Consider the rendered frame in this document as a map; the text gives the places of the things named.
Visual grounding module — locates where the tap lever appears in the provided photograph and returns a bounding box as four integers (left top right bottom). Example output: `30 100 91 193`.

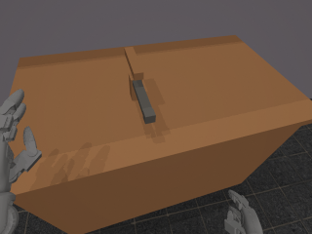
133 80 156 124

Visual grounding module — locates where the robot left hand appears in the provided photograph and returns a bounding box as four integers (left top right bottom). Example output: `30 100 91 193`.
0 89 42 193

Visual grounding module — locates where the robot left forearm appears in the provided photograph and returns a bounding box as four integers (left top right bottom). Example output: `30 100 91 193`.
0 192 20 234

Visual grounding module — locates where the counter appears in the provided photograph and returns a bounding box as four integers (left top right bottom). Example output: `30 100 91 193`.
8 35 312 234

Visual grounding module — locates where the robot right hand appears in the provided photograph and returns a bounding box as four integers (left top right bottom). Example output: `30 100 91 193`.
224 190 263 234

